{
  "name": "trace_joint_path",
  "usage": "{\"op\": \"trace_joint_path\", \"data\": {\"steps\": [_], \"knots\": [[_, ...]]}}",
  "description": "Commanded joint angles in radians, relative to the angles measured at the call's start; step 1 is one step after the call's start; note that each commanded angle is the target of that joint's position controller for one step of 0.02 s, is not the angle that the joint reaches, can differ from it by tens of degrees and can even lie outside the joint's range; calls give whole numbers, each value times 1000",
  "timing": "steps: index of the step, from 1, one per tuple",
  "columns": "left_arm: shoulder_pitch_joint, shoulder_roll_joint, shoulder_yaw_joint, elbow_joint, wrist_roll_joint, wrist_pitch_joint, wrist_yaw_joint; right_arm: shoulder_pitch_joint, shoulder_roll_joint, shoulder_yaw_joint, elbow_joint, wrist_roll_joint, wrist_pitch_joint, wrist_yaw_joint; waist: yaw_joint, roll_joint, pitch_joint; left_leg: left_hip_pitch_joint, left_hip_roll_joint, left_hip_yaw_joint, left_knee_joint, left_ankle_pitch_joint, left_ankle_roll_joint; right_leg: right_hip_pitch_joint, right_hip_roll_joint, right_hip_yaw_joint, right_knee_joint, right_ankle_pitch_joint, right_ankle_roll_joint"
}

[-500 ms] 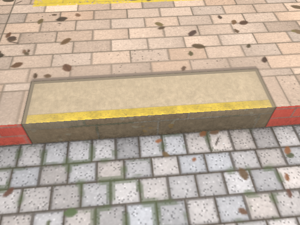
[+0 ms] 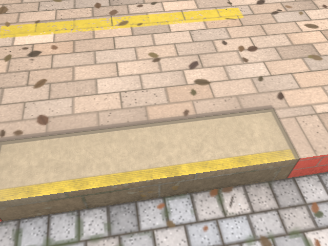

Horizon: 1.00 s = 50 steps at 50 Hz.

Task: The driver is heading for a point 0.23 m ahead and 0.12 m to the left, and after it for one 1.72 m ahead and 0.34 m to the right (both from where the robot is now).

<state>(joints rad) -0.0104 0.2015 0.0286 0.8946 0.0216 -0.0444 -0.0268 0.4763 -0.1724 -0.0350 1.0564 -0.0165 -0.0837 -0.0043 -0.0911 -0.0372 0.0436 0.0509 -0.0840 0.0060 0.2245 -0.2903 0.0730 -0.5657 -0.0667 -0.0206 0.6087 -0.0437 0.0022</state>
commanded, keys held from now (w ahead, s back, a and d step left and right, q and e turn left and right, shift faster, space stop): w+q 0.28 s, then w+e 0.72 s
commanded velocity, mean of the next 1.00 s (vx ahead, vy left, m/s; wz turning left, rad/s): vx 0.50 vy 0.00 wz -0.05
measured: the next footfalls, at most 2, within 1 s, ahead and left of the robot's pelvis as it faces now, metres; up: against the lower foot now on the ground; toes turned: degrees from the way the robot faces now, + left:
right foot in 0.08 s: +0.22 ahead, -0.12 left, +0.00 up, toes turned +1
left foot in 0.56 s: +0.40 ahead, +0.13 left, +0.00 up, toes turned +12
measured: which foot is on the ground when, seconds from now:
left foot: down 0.00-0.10, up 0.12-0.54, down 0.56-1.00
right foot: up 0.00-0.06, down 0.08-0.58, up 0.60-1.00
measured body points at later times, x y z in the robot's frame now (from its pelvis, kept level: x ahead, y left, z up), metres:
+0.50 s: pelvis +0.25 +0.00 +0.00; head +0.28 +0.00 +0.45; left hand +0.14 +0.22 -0.14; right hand +0.48 -0.19 -0.11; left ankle +0.35 +0.14 -0.72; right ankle +0.18 -0.12 -0.74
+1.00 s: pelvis +0.45 +0.02 +0.00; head +0.46 +0.02 +0.45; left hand +0.64 +0.24 -0.12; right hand +0.38 -0.22 -0.15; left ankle +0.36 +0.13 -0.74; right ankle +0.47 -0.09 -0.58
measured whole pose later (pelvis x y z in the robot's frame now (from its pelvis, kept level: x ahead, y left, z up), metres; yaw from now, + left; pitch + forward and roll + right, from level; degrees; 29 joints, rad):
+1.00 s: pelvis +0.45 +0.02 +0.00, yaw -6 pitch +1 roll +1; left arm 0.08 0.19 0.07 0.85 0.04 0.04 0.00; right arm 0.44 -0.21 -0.06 1.00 -0.07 -0.10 -0.02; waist -0.04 -0.02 -0.02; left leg -0.02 0.05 0.31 0.34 -0.34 0.00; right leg -0.83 -0.07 -0.04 1.55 -0.40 -0.06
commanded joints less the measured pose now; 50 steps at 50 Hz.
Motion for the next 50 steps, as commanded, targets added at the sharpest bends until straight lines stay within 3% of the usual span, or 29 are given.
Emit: {"op": "trace_joint_path", "data": {"steps": [1,2,3,4,5,6,7,8,9,11,14,17,20,23,25,26,27,28,29,30,31,32,33,34,39,42,44,48,50], "knots": [[-46,101,21,-83,-10,-32,5,-1,-184,-41,-38,-6,-3,-10,56,124,34,-17,284,-196,50,561,117,47,28,3,-73,-66,-18],[21,115,28,-69,-10,-39,11,-28,-195,-47,-45,-6,-3,-9,89,126,7,-39,275,-194,113,634,100,154,50,-4,-108,-103,-30],[149,135,39,-30,-5,-50,20,-48,-198,-49,-50,-1,-4,-4,144,96,-58,-76,234,-168,256,688,82,328,71,-19,-172,-92,-50],[314,188,58,6,17,-64,35,-62,-171,-44,-68,8,-7,1,206,33,-171,-208,170,-126,481,561,61,573,-23,70,-186,-120,-87],[428,302,87,-3,46,-63,45,5,-65,-23,-113,49,-6,3,204,-165,-343,-528,32,-22,828,108,13,896,-327,453,-223,-252,-180],[381,274,85,-5,30,-43,40,11,-121,-38,-114,30,3,-4,176,-197,-367,-664,11,-48,977,-233,28,860,-387,686,-341,-334,-220],[282,191,64,-26,17,-36,39,-33,-152,-49,-106,14,13,-3,129,-86,-207,-687,86,-77,1011,-155,38,700,-348,548,-361,-413,-199],[218,125,47,-33,6,-40,36,-81,-136,-47,-107,7,16,7,114,-15,-102,-669,126,-73,981,-79,32,561,-301,414,-394,-360,-182],[198,100,39,-30,4,-46,37,-104,-113,-46,-112,1,23,15,95,-29,-50,-640,152,-67,942,-42,27,476,-259,304,-423,-264,-157],[219,83,33,-4,-3,-61,42,-107,-95,-46,-118,-20,48,29,66,-61,-25,-601,171,-51,922,-2,8,403,-215,168,-447,-115,-136],[267,100,37,18,-11,-85,40,-180,-91,-45,-151,-19,65,43,58,-48,-25,-669,187,-39,904,86,-8,425,-213,63,-468,16,-151],[343,96,32,63,2,-91,30,-273,-77,-35,-173,-26,58,49,78,-31,0,-696,173,-48,753,172,-25,431,-180,11,-490,69,-173],[348,111,29,78,-9,-88,24,-398,-70,-17,-208,-25,47,50,85,-35,18,-601,160,37,505,232,-43,416,-135,-35,-485,172,-170],[406,148,37,104,-6,-77,23,-472,-82,-8,-225,-19,35,40,114,-49,8,-534,132,75,388,194,-48,482,-147,-6,-429,273,-171],[414,160,41,115,-3,-67,28,-470,-103,-11,-231,-16,22,31,107,-64,2,-499,124,66,332,136,-35,530,-168,33,-372,315,-170],[406,161,42,118,-6,-62,29,-433,-114,-14,-222,-17,12,24,85,-63,-14,-441,112,66,288,122,-24,541,-170,46,-317,363,-164],[393,146,37,119,-11,-55,28,-326,-127,-21,-186,-24,-3,16,32,-27,-66,-297,95,74,188,162,-10,526,-132,24,-187,410,-144],[382,112,24,101,-18,-55,29,-187,-176,-36,-144,-44,-22,3,-16,24,-169,-66,163,10,175,239,14,416,-71,1,-7,307,-115],[417,18,-2,50,-49,-58,29,-76,-296,-64,-136,-65,-29,-8,-25,226,-305,238,447,-290,164,340,89,112,40,-75,279,-100,-62],[446,72,17,64,-35,-42,43,-53,-319,-80,-120,-34,-8,-5,-21,266,-348,224,537,-446,97,403,143,2,109,-33,445,-486,-63],[434,105,35,81,-15,-25,46,-138,-246,-61,-143,-24,2,-2,27,164,-254,115,490,-339,92,285,125,-17,40,43,520,-461,-78],[403,81,34,82,-8,-21,38,-219,-174,-43,-161,-15,2,0,51,136,-147,-11,446,-260,42,192,103,-31,8,46,524,-397,-79],[382,64,35,82,-5,-15,31,-264,-133,-32,-170,-11,0,-2,73,132,-83,-106,407,-188,-14,129,74,-15,-18,46,496,-338,-77],[366,61,39,74,6,-6,24,-279,-119,-27,-167,-5,-6,-8,92,146,-46,-168,384,-139,-50,137,60,3,-29,43,486,-291,-68],[277,34,46,31,16,22,1,-218,-136,-35,-141,0,-40,-17,113,113,-35,-178,384,9,-81,260,85,-70,-41,24,505,-144,-42],[164,19,41,-19,23,42,-4,-151,-139,-37,-129,-19,-38,-19,86,111,-36,-119,414,57,-25,361,94,-148,-31,-10,513,-132,-30],[156,4,36,-32,25,61,7,-109,-138,-39,-120,-29,-31,-15,87,156,-59,-108,426,79,2,276,96,-177,-27,-48,652,-174,-46],[-36,15,44,-132,26,72,25,22,-150,-42,-82,-54,-28,-20,30,130,68,83,523,-14,-64,44,127,-592,-45,22,993,-365,-61],[-98,4,48,-177,14,66,47,79,-156,-44,-62,-67,-30,-24,16,88,110,208,580,-35,-77,31,143,-843,-31,86,1262,-509,-77]]}}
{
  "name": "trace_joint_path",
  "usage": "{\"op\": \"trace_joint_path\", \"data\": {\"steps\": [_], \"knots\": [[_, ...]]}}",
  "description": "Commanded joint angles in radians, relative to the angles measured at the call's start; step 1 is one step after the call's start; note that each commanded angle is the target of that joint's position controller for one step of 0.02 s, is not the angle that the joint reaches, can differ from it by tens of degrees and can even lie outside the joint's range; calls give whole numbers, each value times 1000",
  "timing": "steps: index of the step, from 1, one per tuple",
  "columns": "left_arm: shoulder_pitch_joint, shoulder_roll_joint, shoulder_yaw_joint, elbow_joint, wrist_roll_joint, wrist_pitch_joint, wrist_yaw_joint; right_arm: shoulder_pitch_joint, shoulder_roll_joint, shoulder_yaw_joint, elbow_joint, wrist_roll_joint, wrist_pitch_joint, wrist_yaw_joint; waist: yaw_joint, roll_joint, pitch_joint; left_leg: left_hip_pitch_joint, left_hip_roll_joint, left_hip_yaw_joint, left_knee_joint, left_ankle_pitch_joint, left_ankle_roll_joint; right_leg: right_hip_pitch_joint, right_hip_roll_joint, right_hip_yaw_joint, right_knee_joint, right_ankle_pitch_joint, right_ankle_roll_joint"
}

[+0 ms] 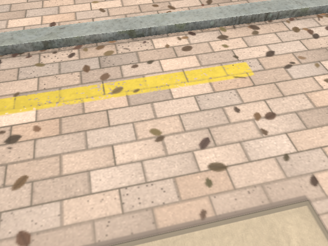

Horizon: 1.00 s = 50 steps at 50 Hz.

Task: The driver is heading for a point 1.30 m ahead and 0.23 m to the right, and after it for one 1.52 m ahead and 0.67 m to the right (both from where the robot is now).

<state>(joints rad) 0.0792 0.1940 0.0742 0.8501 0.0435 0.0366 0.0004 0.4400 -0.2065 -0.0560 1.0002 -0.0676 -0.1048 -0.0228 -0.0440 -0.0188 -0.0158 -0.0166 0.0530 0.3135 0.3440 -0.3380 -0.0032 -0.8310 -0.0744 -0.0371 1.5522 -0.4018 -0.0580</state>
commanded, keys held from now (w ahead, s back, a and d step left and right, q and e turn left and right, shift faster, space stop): w+e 0.50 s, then w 0.12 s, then w+q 0.38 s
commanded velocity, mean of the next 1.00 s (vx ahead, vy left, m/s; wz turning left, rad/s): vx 0.50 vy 0.00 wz -0.29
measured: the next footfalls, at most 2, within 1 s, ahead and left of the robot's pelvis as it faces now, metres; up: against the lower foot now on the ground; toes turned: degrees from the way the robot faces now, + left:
right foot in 0.24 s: +0.39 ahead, -0.20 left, +0.17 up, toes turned -12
left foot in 0.88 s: +0.75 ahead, -0.26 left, +0.17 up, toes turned -17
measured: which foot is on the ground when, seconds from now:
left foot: down 0.00-0.26, up 0.28-0.86, down 0.88-1.00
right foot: up 0.00-0.22, down 0.24-0.88, up 0.90-1.00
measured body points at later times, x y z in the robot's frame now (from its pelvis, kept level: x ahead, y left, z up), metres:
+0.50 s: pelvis +0.32 -0.17 +0.13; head +0.36 -0.19 +0.58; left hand +0.46 +0.06 +0.00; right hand +0.48 -0.44 +0.06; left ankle +0.41 -0.01 -0.42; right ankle +0.35 -0.19 -0.57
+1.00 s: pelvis +0.66 -0.27 +0.16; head +0.67 -0.29 +0.61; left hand +0.78 -0.04 +0.04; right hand +0.67 -0.57 +0.03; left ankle +0.71 -0.25 -0.57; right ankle +0.48 -0.30 -0.44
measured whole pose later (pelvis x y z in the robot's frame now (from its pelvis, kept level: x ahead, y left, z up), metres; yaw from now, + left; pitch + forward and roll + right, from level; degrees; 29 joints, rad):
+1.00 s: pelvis +0.66 -0.27 +0.16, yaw -17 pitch +1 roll +2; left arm 0.36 0.23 0.03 0.79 0.03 -0.08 0.02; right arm 0.27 -0.29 -0.06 0.78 0.00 -0.03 0.01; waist 0.01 0.00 0.01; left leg -0.32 -0.15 0.08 0.48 -0.19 0.16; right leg -0.35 0.10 0.03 1.33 -0.34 0.02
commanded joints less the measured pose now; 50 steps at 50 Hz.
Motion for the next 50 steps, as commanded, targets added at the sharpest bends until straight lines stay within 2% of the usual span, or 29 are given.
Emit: {"op": "trace_joint_path", "data": {"steps": [1,4,6,8,9,10,11,12,13,14,15,17,18,19,20,23,25,30,34,37,40,43,44,45,46,47,48,49,50], "knots": [[-216,0,-2,-156,-14,-19,28,132,-124,-23,2,-21,-11,-4,-29,49,180,321,452,-331,-197,63,209,-671,-22,122,400,-204,-33],[-391,-43,-30,-272,-9,-22,39,158,-114,-10,33,-17,-25,6,-38,27,241,326,405,-214,-229,119,140,-800,-7,54,423,-314,-75],[-478,-93,-63,-360,-21,-27,38,149,-115,0,52,-9,-26,10,-30,63,263,306,387,-136,-278,221,109,-855,-20,7,400,-377,-103],[-506,-129,-102,-452,-28,-33,17,91,-96,12,60,7,-5,2,16,82,249,125,287,-5,-356,322,76,-615,-57,-75,128,-321,-114],[-324,-137,-119,-419,-45,-26,-19,-12,-114,17,11,47,8,-1,106,48,153,-127,227,103,-385,640,97,-107,-36,-134,-186,-61,-149],[-161,-42,-81,-357,-42,-15,-33,-11,-155,10,-46,79,10,2,123,59,-21,-236,220,64,-253,1205,171,314,97,-250,-212,59,-133],[125,35,-39,-287,-43,-2,-31,-39,-313,-21,-77,101,3,21,246,205,-232,-160,260,32,50,1713,175,574,187,-233,-192,63,-138],[333,110,1,-233,-49,-3,-27,-77,-428,-62,-109,141,-2,46,355,239,-387,-128,234,-5,406,1777,126,758,220,-85,-380,60,-169],[265,241,46,-233,-61,-7,-13,-113,-333,-55,-183,141,-23,77,287,76,-413,-406,90,-93,847,795,8,911,89,402,-734,-77,-201],[171,366,83,-248,-43,0,-3,-84,-226,-36,-270,109,-26,110,183,-191,-554,-570,-87,-289,1270,41,-29,977,-139,925,-1038,49,-205],[145,345,87,-234,-27,5,-9,-80,-133,-26,-283,84,-20,108,125,-82,-547,-590,-38,-435,1385,113,-6,913,-112,933,-1093,-79,-113],[84,205,50,-151,-22,-24,-11,-46,-28,-6,-280,64,5,58,18,12,-264,-645,7,-399,1455,201,6,604,-52,770,-1068,-199,-93],[50,129,29,-134,-15,-44,-3,-99,10,14,-312,38,21,32,-8,6,-122,-710,26,-405,1454,201,19,461,-6,664,-1011,-139,-96],[39,90,18,-129,-10,-58,-3,-137,14,19,-342,25,36,12,-10,-39,-89,-750,22,-412,1563,172,32,397,-4,655,-1026,-97,-102],[36,100,15,-116,-14,-78,-1,-167,43,37,-394,2,45,-5,-56,-48,-85,-771,48,-443,1557,170,31,344,5,593,-1024,82,-103],[84,101,8,-118,-30,-107,6,-258,-13,39,-436,-4,73,-25,-58,93,-16,-812,95,-423,1290,88,7,290,46,413,-1077,267,-99],[149,126,11,-122,-38,-131,-5,-306,-62,31,-453,6,87,-14,-18,79,7,-821,85,-352,1132,181,-5,314,59,393,-1165,458,-66],[404,156,25,-75,-55,-133,22,-439,-44,39,-456,16,94,34,138,0,-19,-929,34,-266,722,369,14,760,54,328,-1276,694,-8],[454,132,9,-64,-43,-130,23,-533,-44,41,-456,32,85,59,172,-65,4,-881,-9,-203,486,445,43,917,32,270,-1349,857,13],[458,139,1,-49,-31,-133,28,-568,-60,42,-445,42,83,75,172,-83,27,-806,-30,-178,362,425,74,984,2,227,-1379,941,18],[450,165,-3,-33,-23,-135,50,-511,-89,33,-416,46,83,76,125,-82,2,-592,-108,-141,239,349,118,1012,-24,151,-1292,1313,49],[462,207,6,-19,0,-131,86,-253,-177,-2,-328,55,82,52,10,-80,-57,-372,-170,-174,142,254,159,1065,-69,142,-972,1591,95],[404,222,11,-39,-1,-132,86,-99,-193,-11,-280,55,69,40,-69,-74,-88,-198,-128,-228,94,308,193,953,-65,126,-777,1519,98],[286,243,17,-89,-18,-139,77,80,-217,-25,-231,53,63,25,-189,35,-176,94,6,-374,128,385,276,703,17,79,-404,1024,94],[418,111,-13,-125,-55,-137,55,48,-263,-34,-216,40,61,28,-16,282,-259,493,319,-864,209,667,492,159,196,66,-54,-187,154],[342,177,-16,-136,-7,-140,40,3,-212,-37,-245,85,69,34,-49,58,-264,340,284,-990,40,409,503,125,151,163,1,-45,112],[236,184,-15,-178,-16,-150,24,-96,-197,-34,-270,79,69,24,-7,48,-104,173,251,-896,-41,213,471,74,102,191,-27,45,99],[217,193,-19,-187,-8,-157,8,-146,-157,-26,-280,68,69,22,27,-29,-29,24,212,-827,-102,195,427,94,76,161,-98,93,81],[205,182,-24,-199,2,-145,0,-152,-157,-25,-280,67,60,16,58,-59,22,-85,173,-771,-120,268,395,122,59,155,-134,111,76]]}}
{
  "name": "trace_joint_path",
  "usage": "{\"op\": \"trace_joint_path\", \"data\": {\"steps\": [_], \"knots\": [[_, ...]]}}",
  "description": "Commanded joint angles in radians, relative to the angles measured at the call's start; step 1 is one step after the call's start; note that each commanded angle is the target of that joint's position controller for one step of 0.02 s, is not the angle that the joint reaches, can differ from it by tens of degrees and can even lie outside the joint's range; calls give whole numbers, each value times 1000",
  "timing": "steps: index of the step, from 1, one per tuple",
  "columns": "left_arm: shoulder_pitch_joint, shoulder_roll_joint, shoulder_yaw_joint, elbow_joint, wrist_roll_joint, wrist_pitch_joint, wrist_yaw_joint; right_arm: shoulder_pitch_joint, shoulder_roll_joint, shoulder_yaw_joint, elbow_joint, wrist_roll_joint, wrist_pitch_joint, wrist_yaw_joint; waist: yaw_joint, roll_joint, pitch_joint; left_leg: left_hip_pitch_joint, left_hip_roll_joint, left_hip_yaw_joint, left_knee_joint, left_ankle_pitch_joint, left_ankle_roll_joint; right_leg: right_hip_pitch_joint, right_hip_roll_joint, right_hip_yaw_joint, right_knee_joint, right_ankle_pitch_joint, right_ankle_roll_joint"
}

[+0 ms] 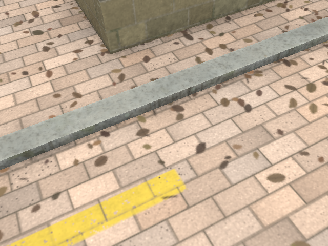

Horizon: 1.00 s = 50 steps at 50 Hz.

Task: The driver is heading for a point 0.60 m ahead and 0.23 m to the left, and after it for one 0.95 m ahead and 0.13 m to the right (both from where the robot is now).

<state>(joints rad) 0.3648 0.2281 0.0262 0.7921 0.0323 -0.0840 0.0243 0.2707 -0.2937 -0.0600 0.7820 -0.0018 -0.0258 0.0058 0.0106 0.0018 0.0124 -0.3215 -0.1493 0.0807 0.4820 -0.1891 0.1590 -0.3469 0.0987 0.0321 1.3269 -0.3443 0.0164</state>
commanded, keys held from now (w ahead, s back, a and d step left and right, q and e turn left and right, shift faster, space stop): w+q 0.64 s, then q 0.18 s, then e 0.18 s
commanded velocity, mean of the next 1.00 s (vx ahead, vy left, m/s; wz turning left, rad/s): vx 0.41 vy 0.00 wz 0.48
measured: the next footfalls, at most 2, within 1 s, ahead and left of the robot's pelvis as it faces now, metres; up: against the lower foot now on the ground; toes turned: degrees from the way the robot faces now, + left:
right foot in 0.32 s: +0.38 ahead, -0.13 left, +0.00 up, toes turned +15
left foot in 0.82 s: +0.54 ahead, +0.19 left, +0.00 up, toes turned +32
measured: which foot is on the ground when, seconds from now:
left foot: down 0.00-0.32, up 0.34-0.80, down 0.82-1.00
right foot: up 0.00-0.30, down 0.32-0.82, up 0.84-1.00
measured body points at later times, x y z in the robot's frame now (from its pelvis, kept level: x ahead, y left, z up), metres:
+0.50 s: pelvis +0.30 -0.04 +0.01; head +0.32 -0.05 +0.46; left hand +0.33 +0.25 -0.08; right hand +0.48 -0.27 -0.11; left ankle +0.22 +0.06 -0.64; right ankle +0.35 -0.14 -0.73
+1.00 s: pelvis +0.48 +0.09 +0.01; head +0.51 +0.13 +0.45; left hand +0.42 +0.35 -0.13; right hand +0.73 -0.04 -0.10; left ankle +0.50 +0.17 -0.73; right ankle +0.53 -0.06 -0.65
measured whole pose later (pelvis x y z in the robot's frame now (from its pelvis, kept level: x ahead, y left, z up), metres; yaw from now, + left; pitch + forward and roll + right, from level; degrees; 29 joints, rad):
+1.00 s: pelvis +0.48 +0.09 +0.01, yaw +31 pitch +1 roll -1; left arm 0.25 0.24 0.02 0.78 0.02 0.00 0.01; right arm 0.18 -0.21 -0.02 0.70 -0.01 -0.03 0.00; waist 0.03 -0.03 0.07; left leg -0.34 -0.07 0.05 0.46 -0.13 0.10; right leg -0.49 -0.06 0.00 1.11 -0.40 0.02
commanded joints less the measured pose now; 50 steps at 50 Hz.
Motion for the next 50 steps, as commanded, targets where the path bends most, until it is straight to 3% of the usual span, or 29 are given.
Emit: {"op": "trace_joint_path", "data": {"steps": [1,3,5,8,11,13,14,15,16,17,18,19,20,21,23,26,32,36,38,39,40,41,42,43,44,45,46,48,50], "knots": [[-69,131,16,-149,23,-7,-29,28,-71,-18,-51,2,-29,-17,27,-79,22,129,334,-486,-281,154,217,-327,-125,68,39,48,6],[-68,97,1,-162,31,22,-31,59,-103,-23,-37,4,-52,-10,43,-40,40,32,279,-400,-290,249,193,-294,-147,30,-95,31,12],[-147,76,-15,-203,22,25,-37,75,-118,-25,-33,3,-57,-4,33,15,53,-38,217,-328,-298,330,152,-251,-155,-18,-304,116,25],[-292,38,-38,-235,8,26,-51,131,-121,-31,-23,2,-50,4,-40,72,32,-40,159,-280,-264,375,71,-130,-121,-60,-597,302,29],[-354,71,-31,-248,-6,18,-42,189,-139,-41,-22,-2,-41,4,-93,77,-19,115,199,-343,-180,444,37,-116,-91,-52,-710,353,17],[-326,109,-17,-247,-3,3,-34,176,-151,-46,-35,-8,-36,-5,-70,74,-45,185,229,-406,-97,448,9,-58,-73,-21,-789,279,-1],[-255,130,-8,-228,1,-5,-28,153,-161,-49,-45,-10,-36,-7,-32,70,-77,191,221,-414,-14,483,-9,31,-57,-17,-832,237,-15],[-143,164,6,-203,10,-19,-18,133,-152,-46,-53,-4,-42,-2,32,35,-140,150,175,-374,145,456,-32,190,-93,9,-878,235,-43],[17,236,27,-197,32,-25,-1,121,-92,-30,-92,7,-51,4,100,-57,-278,31,134,-312,397,211,-59,410,-316,219,-890,62,-101],[44,321,50,-194,47,-6,6,228,-6,-10,-128,27,-50,-1,50,-278,-390,-267,5,-174,671,-383,-92,648,-576,633,-949,55,-232],[29,271,54,-187,25,10,5,204,-84,-17,-118,-7,-34,-9,52,-207,-348,-409,78,-161,794,-366,-84,600,-561,759,-992,-91,-271],[-19,175,32,-192,16,10,0,120,-97,-23,-119,-21,-24,-5,53,-83,-213,-434,123,-167,816,-263,-86,485,-499,601,-1008,-127,-239],[-57,124,19,-181,9,7,-6,66,-83,-21,-131,-24,-19,6,40,-46,-124,-416,150,-158,775,-194,-95,373,-440,449,-1032,-28,-207],[-65,114,16,-168,6,3,-9,50,-70,-20,-137,-28,-11,18,22,-84,-80,-392,173,-157,744,-171,-105,303,-400,342,-1058,74,-183],[-58,114,20,-139,-4,-10,-14,69,-49,-17,-135,-38,15,36,-10,-120,-43,-341,192,-145,720,-156,-123,210,-363,218,-1095,211,-169],[-39,135,31,-107,-11,-28,-23,7,-37,-13,-165,-45,29,50,-21,-107,-30,-387,207,-143,700,-85,-142,206,-377,118,-1140,341,-193],[-19,165,45,-58,-7,-21,-27,-169,-17,6,-218,-34,28,69,7,-97,28,-373,225,-93,414,127,-141,216,-340,-91,-1174,362,-155],[8,201,56,-28,-15,-4,-15,-237,-5,11,-240,-40,14,75,29,-97,43,-234,176,14,190,99,-102,276,-338,-190,-1061,691,-105],[19,232,66,-15,-20,9,-6,-181,-28,-1,-231,-51,6,65,9,-123,-6,-150,115,45,125,24,-68,344,-337,-215,-901,933,-83],[13,244,69,-16,-25,18,-1,-78,-44,-11,-202,-60,-4,56,-34,-111,-60,-40,76,44,62,38,-47,343,-324,-231,-740,966,-73],[21,236,67,-22,-29,21,0,58,-77,-28,-158,-74,-17,40,-97,-53,-150,152,65,15,-22,160,-22,266,-283,-253,-513,813,-43],[81,149,45,-56,-12,24,-5,124,-169,-50,-152,-70,-24,23,-81,97,-259,422,307,-238,63,483,17,7,-231,-244,-226,143,-12],[146,118,32,-102,-31,39,-7,112,-287,-78,-189,-26,-13,14,-55,301,-433,630,595,-709,9,914,227,-253,-62,-147,112,-329,27],[81,162,40,-80,-10,52,-3,122,-218,-72,-194,10,3,-2,-98,96,-455,582,548,-581,0,965,216,-268,-133,-20,124,-217,18],[18,123,27,-81,-29,52,-6,51,-133,-42,-184,7,2,-12,-72,85,-325,459,510,-451,-11,949,199,-277,-158,-19,96,-147,16],[-2,103,17,-70,-24,51,-7,4,-48,-11,-169,5,1,-14,-34,28,-218,320,449,-365,-57,861,137,-243,-192,-12,-21,-108,13],[-3,104,18,-60,-12,65,-11,-24,-12,6,-158,8,-2,-18,-2,46,-153,219,404,-313,-96,794,96,-189,-205,-5,-105,-94,10],[70,97,17,-10,-7,98,-17,-50,2,21,-138,-10,-14,-18,36,56,-142,72,373,-209,-145,807,65,-22,-172,-15,-185,-45,8],[87,81,17,12,-21,109,-20,-59,-16,19,-118,-23,-28,-14,52,62,-143,39,366,-150,-170,790,59,30,-144,-7,-266,-17,2]]}}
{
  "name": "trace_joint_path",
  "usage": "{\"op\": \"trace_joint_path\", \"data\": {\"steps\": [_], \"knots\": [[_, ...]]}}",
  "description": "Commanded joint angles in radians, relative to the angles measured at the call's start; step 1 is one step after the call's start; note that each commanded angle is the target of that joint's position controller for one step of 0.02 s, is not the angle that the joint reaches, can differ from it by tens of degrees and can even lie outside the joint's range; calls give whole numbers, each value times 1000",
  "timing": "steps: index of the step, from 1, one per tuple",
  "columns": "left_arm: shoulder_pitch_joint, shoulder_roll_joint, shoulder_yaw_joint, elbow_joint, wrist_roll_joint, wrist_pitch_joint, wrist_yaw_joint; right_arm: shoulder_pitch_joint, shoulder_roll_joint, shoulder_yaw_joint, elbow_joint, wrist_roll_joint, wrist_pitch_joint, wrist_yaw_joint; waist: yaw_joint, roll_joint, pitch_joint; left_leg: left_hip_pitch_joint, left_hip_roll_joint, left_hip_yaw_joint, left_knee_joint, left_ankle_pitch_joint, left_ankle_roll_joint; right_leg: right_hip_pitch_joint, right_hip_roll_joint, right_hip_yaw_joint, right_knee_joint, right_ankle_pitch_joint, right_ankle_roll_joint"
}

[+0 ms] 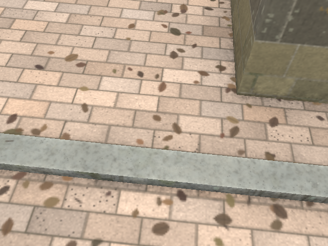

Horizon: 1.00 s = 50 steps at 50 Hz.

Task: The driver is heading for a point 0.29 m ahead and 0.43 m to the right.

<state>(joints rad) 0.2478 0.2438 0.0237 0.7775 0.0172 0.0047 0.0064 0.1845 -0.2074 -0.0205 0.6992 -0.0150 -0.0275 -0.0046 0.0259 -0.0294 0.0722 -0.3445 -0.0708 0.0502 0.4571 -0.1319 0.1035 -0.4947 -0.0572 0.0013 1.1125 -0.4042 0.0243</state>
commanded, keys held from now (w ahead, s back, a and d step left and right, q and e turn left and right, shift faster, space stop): e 1.00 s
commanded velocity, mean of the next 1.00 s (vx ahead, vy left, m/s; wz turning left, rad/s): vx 0.03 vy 0.00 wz -0.46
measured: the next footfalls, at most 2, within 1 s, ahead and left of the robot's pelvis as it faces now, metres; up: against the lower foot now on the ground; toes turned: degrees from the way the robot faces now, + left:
right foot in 0.32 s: +0.05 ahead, -0.12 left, +0.00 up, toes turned -10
left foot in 0.78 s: +0.12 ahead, +0.07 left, +0.00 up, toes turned -29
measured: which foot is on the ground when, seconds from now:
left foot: down 0.00-0.32, up 0.34-0.76, down 0.78-1.00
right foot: up 0.00-0.30, down 0.32-0.78, up 0.80-1.00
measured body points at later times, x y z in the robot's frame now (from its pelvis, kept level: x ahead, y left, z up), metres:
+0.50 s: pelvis +0.03 -0.03 +0.01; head +0.05 -0.06 +0.46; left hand +0.18 +0.22 -0.10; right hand +0.08 -0.32 -0.12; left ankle +0.05 +0.09 -0.67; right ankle +0.01 -0.11 -0.74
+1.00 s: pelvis +0.03 +0.02 +0.01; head +0.07 +0.03 +0.46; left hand +0.27 +0.21 -0.12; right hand +0.01 -0.28 -0.08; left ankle +0.09 +0.09 -0.74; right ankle -0.06 -0.07 -0.66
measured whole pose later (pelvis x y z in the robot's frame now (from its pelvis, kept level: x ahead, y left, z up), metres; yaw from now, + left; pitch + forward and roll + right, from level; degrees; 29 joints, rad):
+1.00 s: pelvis +0.03 +0.02 +0.01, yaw -33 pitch +0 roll -1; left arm 0.22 0.33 0.10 0.76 0.02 0.08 -0.04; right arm 0.20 -0.25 -0.03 0.68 -0.02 0.02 -0.04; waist 0.01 -0.05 0.05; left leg -0.20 0.01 0.07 0.42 -0.22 0.04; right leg -0.45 0.07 0.07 1.07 -0.41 0.05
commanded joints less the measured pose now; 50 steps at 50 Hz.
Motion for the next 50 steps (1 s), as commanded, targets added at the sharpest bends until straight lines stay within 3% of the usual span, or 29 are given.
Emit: {"op": "trace_joint_path", "data": {"steps": [1,4,8,12,14,15,16,17,18,19,20,22,24,31,35,37,38,39,40,41,42,43,45,50], "knots": [[190,61,20,30,-6,22,-3,17,-105,-20,-31,-12,-30,-4,38,100,-193,57,284,-98,-156,673,106,183,17,29,-104,58,-11],[99,70,24,14,4,30,-6,27,-123,-26,-14,-8,-18,-11,4,141,-150,76,286,-85,-181,407,102,152,23,9,-221,89,-22],[13,72,30,-20,7,38,-14,70,-143,-41,3,-11,14,-22,-35,129,-106,108,329,-124,-188,119,131,110,26,-17,-289,25,-32],[14,53,31,-36,0,35,-17,75,-160,-54,17,-10,31,-30,-36,122,-104,156,360,-130,-122,173,136,140,47,-53,-397,-28,-53],[49,44,29,-35,-1,23,-18,58,-176,-62,24,-1,37,-34,-6,106,-116,143,340,-86,-38,193,87,238,65,-64,-583,87,-77],[54,71,34,-39,3,14,-16,74,-173,-65,30,-3,40,-35,-4,62,-106,107,306,-51,28,117,30,284,40,8,-707,175,-96],[75,166,54,-48,19,3,-9,91,-127,-56,8,-7,43,-31,-26,-125,-118,-14,207,46,237,-81,-45,363,-146,274,-813,330,-145],[106,263,87,-43,5,7,-5,18,-94,-44,-41,7,51,-41,18,-277,-39,-217,17,72,367,-454,-101,358,-328,522,-822,695,-306],[174,233,88,-25,3,10,2,-6,-114,-46,-35,-8,65,-42,44,-150,-56,-233,44,-37,549,-498,-110,370,-322,487,-802,772,-373],[130,200,80,-26,-7,14,8,7,-113,-49,-25,-3,70,-36,9,-82,-58,-239,57,-74,606,-427,-115,363,-256,400,-792,730,-358],[48,179,74,-43,-8,22,10,19,-123,-52,-15,5,68,-32,-27,-49,-47,-243,68,-86,598,-355,-118,350,-189,337,-795,664,-309],[-20,157,70,-70,-18,24,8,40,-153,-61,-5,-15,66,-24,-44,-65,-90,-238,61,-77,606,-283,-133,396,-123,284,-773,726,-272],[8,166,75,-68,-20,22,2,40,-143,-58,-10,-9,68,-19,-32,-44,-128,-228,57,-75,590,-267,-149,427,-112,280,-756,750,-269],[50,212,97,-66,-3,32,-1,-30,-139,-45,-58,3,67,-27,19,-94,-113,-170,50,-92,384,-280,-145,392,-102,393,-743,558,-269],[0,226,104,-81,2,39,-12,-3,-147,-43,-69,14,54,-33,3,-114,-121,-40,18,-93,250,-289,-122,326,-81,465,-717,574,-239],[-53,224,105,-91,-6,41,-15,60,-143,-41,-58,15,42,-39,-42,-110,-122,90,5,-90,73,-212,-108,272,-46,484,-687,543,-191],[-84,210,101,-99,-16,41,-12,102,-147,-42,-46,8,33,-46,-72,-91,-118,194,23,-98,-81,-112,-100,207,-6,471,-653,441,-143],[-60,155,86,-109,-21,36,-10,113,-219,-56,-49,-7,26,-57,-56,45,-124,279,197,-257,-197,-161,-64,108,72,387,-536,208,-81],[11,93,72,-119,-20,32,-5,39,-321,-72,-86,-6,32,-54,-9,272,-118,311,446,-537,-258,-78,31,-49,253,163,-345,-135,-33],[0,191,95,-104,20,37,-2,59,-300,-74,-77,-13,39,-45,-28,233,-109,196,486,-536,-220,24,123,-27,187,119,-146,-196,-24],[-6,210,106,-92,18,41,-8,23,-226,-52,-85,-8,39,-38,-6,160,-76,148,431,-453,-212,53,126,-10,161,134,-64,-141,-24],[4,199,106,-73,14,49,-16,-29,-187,-42,-91,-5,39,-35,14,133,-40,111,361,-342,-207,60,98,2,148,122,-9,-76,-17],[35,182,101,-57,4,60,-38,-62,-175,-38,-102,-9,37,-42,23,187,-54,156,285,-214,-185,146,72,-19,143,85,51,-9,7],[-58,151,82,-89,-2,70,-52,56,-195,-53,-66,-9,32,-42,-51,177,-80,303,326,-162,-151,223,109,-64,109,44,-68,-15,40]]}}
Velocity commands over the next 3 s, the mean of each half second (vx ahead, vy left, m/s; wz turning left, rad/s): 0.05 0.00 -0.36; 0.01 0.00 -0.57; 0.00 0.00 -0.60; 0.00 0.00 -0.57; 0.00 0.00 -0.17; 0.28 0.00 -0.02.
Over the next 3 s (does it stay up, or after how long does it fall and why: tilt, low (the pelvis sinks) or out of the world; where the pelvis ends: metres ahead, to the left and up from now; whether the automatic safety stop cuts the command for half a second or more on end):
stays up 0.04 -0.08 0.01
